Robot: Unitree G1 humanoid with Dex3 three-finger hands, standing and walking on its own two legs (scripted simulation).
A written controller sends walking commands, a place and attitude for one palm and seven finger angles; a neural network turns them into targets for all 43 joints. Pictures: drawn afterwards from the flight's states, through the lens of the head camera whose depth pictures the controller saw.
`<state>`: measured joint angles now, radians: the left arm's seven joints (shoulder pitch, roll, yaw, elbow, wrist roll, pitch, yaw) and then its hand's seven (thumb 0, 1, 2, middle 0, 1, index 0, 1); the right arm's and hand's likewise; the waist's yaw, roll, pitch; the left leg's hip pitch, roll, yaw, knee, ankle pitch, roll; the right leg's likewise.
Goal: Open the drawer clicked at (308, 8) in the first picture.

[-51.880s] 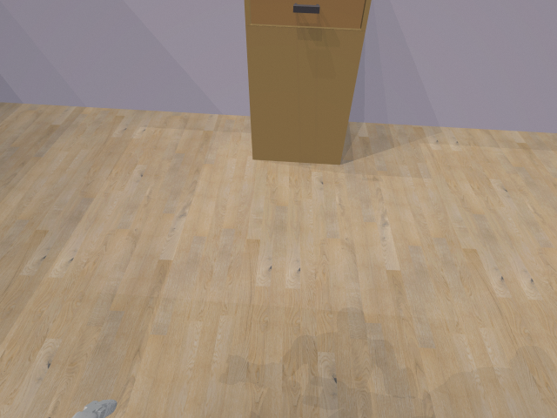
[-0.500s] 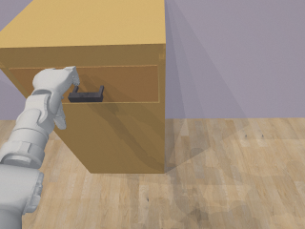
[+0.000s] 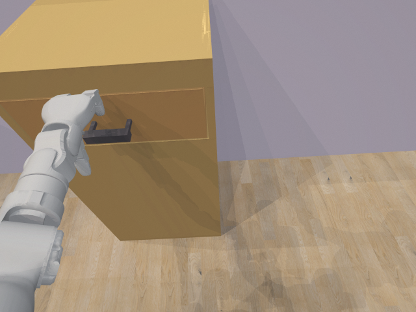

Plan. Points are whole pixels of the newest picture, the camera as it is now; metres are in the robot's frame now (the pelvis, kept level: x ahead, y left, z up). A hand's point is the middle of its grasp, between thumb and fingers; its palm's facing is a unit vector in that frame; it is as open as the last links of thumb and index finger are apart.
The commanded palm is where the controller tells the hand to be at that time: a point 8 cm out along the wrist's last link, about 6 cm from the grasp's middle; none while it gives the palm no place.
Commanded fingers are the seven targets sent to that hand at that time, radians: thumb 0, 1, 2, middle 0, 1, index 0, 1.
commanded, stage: move the hooked fingers above the handle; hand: left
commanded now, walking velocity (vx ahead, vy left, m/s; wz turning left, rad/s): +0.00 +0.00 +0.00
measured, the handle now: (109, 129) +0.51 +0.24 +0.05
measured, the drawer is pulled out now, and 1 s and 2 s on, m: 0.00 0.00 0.00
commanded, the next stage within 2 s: lower the fingers behind the handle in 0.78 s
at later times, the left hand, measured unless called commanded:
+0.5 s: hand (87, 125) +0.46 +0.25 +0.11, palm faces -0.03 +0.01 -1.00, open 13.5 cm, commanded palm +0.43 +0.26 +0.16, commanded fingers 0.00 -0.50 0.30 -0.30 -1.20 -0.30 -1.20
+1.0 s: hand (84, 122) +0.46 +0.25 +0.12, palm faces +0.00 +0.01 -1.00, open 13.6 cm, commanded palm +0.44 +0.26 +0.16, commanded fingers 0.00 -0.50 0.30 -0.30 -1.20 -0.30 -1.20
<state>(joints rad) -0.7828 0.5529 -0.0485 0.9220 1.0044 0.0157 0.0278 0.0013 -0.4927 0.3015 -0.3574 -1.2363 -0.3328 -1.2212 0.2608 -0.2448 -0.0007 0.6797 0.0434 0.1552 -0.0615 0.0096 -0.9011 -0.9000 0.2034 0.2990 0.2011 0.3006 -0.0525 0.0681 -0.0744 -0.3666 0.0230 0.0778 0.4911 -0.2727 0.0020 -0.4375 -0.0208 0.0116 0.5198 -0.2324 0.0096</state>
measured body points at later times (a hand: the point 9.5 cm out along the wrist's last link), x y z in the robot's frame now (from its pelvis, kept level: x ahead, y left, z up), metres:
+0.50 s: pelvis +0.00 +0.00 +0.00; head +0.05 -0.02 +0.44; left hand +0.46 +0.25 +0.17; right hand +0.07 -0.26 -0.14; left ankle -0.02 +0.12 -0.74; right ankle +0.01 -0.12 -0.74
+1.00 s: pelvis +0.01 +0.00 +0.00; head +0.05 -0.02 +0.44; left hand +0.46 +0.25 +0.17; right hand +0.09 -0.26 -0.14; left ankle -0.02 +0.12 -0.74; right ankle +0.01 -0.12 -0.74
